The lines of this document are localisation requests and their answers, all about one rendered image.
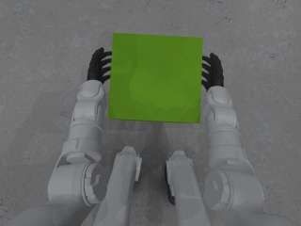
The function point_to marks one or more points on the carton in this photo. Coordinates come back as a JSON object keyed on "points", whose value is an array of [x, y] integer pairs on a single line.
{"points": [[155, 78]]}

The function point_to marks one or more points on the robot right upper arm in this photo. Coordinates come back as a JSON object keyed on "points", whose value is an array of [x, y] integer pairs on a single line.
{"points": [[237, 199]]}

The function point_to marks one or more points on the robot left forearm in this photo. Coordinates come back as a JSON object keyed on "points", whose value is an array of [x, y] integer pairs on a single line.
{"points": [[85, 137]]}

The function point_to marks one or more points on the left robot hand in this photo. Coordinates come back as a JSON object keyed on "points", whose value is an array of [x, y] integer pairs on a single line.
{"points": [[96, 70]]}

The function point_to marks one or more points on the right robot thigh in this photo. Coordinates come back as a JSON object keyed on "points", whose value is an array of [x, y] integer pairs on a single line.
{"points": [[190, 206]]}

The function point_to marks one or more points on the robot right forearm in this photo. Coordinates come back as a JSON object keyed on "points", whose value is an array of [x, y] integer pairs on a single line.
{"points": [[223, 133]]}

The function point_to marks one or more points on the right robot hand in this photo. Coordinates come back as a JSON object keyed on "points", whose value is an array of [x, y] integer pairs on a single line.
{"points": [[214, 77]]}

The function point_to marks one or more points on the right robot shin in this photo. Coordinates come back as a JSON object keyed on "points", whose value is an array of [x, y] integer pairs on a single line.
{"points": [[177, 153]]}

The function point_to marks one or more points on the robot left upper arm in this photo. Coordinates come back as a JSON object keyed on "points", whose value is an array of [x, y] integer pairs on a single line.
{"points": [[73, 191]]}

